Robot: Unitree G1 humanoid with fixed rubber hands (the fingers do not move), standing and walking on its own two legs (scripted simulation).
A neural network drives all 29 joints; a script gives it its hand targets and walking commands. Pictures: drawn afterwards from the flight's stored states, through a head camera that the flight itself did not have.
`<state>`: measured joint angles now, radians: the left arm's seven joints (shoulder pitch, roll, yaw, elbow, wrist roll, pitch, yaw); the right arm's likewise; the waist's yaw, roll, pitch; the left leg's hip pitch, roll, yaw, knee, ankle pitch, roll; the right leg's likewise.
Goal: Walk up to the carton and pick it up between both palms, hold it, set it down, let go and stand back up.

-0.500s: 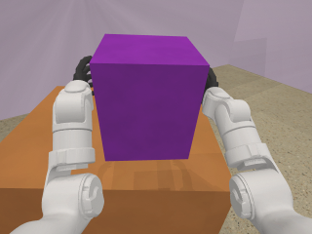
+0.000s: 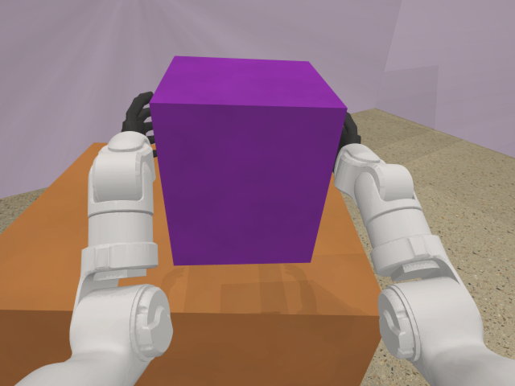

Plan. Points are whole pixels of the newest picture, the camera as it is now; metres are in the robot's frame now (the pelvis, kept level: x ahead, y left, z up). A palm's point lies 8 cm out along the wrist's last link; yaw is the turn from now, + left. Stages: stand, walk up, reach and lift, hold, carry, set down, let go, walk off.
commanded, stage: hold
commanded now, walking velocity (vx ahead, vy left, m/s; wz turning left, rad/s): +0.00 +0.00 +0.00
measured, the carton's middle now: (243, 160) +0.39 +0.00 +0.25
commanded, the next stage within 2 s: none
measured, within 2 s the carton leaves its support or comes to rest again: neither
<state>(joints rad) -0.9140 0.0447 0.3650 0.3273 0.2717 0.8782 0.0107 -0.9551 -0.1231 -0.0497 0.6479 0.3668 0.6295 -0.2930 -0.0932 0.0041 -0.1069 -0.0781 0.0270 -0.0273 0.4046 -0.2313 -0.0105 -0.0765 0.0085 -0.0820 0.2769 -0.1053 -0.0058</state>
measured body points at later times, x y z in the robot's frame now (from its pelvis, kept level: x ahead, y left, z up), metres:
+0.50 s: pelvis +0.00 +0.00 +0.00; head -0.08 +0.01 +0.44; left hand +0.39 +0.16 +0.29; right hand +0.39 -0.15 +0.28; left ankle +0.00 +0.12 -0.75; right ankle +0.04 -0.12 -0.75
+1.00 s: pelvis +0.00 +0.00 +0.00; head -0.08 +0.01 +0.44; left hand +0.39 +0.16 +0.29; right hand +0.38 -0.15 +0.28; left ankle +0.00 +0.12 -0.75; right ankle +0.04 -0.12 -0.75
